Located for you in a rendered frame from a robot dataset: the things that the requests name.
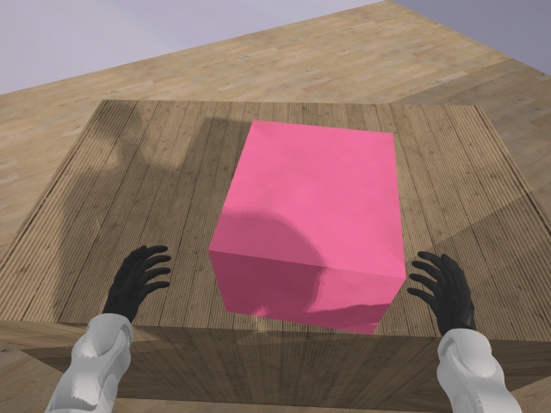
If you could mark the robot left forearm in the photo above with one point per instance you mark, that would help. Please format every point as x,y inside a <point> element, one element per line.
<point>99,359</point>

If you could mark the carton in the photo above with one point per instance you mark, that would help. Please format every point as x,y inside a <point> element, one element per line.
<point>310,231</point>

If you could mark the left robot hand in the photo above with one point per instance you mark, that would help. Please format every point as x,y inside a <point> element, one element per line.
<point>129,288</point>

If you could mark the robot right forearm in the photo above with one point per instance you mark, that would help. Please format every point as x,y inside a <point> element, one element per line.
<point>472,378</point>

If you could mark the pedestal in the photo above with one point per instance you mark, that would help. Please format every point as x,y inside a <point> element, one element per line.
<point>151,173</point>

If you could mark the right robot hand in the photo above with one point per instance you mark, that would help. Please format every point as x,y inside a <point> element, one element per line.
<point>452,304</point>

